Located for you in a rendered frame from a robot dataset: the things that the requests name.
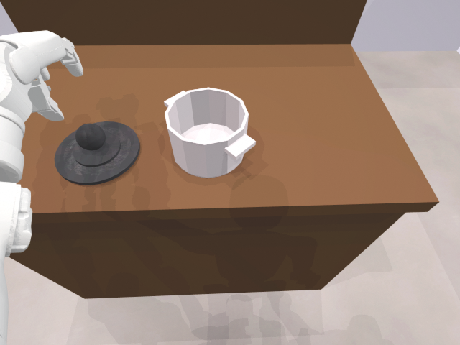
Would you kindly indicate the table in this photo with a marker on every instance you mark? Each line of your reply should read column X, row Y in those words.
column 330, row 171

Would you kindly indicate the pot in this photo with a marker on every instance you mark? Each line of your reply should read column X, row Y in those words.
column 208, row 131

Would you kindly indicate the knob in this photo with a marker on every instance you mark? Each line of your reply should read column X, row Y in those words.
column 90, row 136

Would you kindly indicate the left robot forearm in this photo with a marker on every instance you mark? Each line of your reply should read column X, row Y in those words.
column 18, row 68

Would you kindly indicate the left robot upper arm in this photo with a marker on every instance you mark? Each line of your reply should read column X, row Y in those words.
column 15, row 236

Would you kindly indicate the lid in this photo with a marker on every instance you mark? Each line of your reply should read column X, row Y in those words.
column 91, row 167

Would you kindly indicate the robot left hand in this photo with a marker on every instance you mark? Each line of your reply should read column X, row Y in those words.
column 48, row 48

